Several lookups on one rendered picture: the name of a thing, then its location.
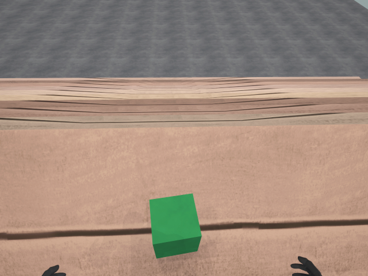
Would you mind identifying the robot right hand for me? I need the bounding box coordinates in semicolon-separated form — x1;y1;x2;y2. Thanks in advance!
290;256;322;276

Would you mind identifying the carton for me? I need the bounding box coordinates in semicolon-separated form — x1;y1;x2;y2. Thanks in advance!
149;193;202;258

